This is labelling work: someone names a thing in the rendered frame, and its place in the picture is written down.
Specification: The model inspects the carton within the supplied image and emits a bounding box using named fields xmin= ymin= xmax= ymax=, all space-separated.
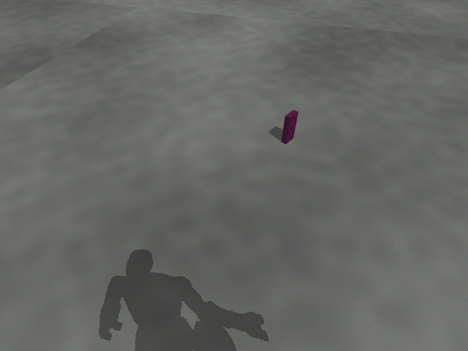
xmin=282 ymin=110 xmax=298 ymax=144

